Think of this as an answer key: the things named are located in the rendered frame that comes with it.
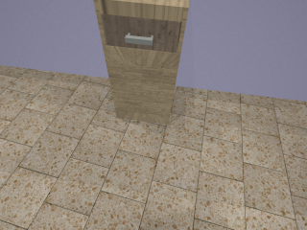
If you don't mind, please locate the handle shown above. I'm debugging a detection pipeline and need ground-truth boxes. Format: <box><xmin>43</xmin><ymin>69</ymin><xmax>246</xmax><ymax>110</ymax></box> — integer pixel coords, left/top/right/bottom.
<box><xmin>125</xmin><ymin>33</ymin><xmax>154</xmax><ymax>46</ymax></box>

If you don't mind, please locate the drawer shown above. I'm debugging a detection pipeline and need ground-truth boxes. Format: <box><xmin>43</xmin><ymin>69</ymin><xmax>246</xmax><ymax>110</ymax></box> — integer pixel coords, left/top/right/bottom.
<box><xmin>101</xmin><ymin>13</ymin><xmax>181</xmax><ymax>53</ymax></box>

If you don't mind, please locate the cabinet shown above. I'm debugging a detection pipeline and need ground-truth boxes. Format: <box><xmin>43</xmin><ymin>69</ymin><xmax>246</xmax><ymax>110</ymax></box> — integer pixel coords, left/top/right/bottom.
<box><xmin>93</xmin><ymin>0</ymin><xmax>189</xmax><ymax>125</ymax></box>

